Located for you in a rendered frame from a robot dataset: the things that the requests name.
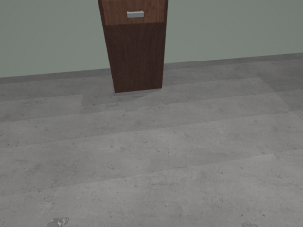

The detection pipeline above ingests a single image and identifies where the left robot hand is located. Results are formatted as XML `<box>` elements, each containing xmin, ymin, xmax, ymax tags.
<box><xmin>45</xmin><ymin>217</ymin><xmax>69</xmax><ymax>227</ymax></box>

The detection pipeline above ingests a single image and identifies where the handle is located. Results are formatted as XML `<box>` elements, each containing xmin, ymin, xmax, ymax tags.
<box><xmin>127</xmin><ymin>10</ymin><xmax>144</xmax><ymax>18</ymax></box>

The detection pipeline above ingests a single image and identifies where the cabinet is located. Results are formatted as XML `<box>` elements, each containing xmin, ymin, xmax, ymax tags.
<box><xmin>98</xmin><ymin>0</ymin><xmax>169</xmax><ymax>93</ymax></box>

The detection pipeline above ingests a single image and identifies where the drawer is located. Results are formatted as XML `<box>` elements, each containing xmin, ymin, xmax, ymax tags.
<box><xmin>101</xmin><ymin>0</ymin><xmax>165</xmax><ymax>25</ymax></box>

